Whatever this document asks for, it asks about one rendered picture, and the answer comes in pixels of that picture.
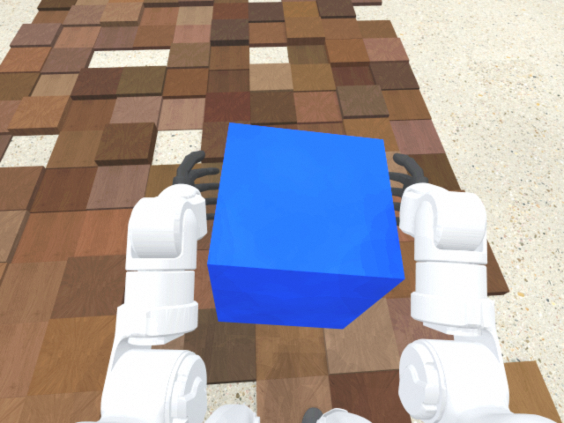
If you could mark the robot right forearm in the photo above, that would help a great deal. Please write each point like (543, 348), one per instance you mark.
(449, 231)

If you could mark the robot left hand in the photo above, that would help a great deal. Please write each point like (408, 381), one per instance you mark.
(185, 175)

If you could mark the robot right hand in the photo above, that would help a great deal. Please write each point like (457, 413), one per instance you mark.
(417, 176)

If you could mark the carton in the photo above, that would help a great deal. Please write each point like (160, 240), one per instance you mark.
(305, 232)

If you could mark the robot left upper arm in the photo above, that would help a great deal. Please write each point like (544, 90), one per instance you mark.
(155, 386)

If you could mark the left robot thigh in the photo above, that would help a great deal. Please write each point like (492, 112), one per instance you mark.
(233, 413)

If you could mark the robot left forearm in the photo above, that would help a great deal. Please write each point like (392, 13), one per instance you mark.
(159, 301)

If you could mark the right robot shin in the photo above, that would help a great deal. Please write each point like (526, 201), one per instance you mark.
(333, 410)

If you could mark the robot right upper arm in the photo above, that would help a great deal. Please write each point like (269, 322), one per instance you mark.
(451, 381)

